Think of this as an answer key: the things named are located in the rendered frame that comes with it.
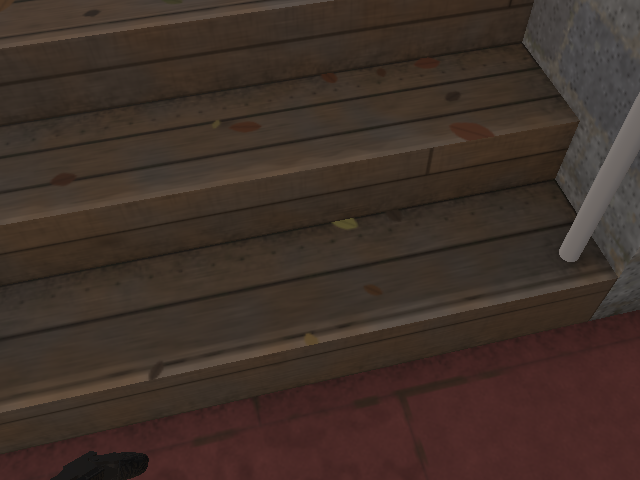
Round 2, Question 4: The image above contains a robot left hand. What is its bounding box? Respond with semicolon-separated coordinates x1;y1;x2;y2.
50;451;149;480

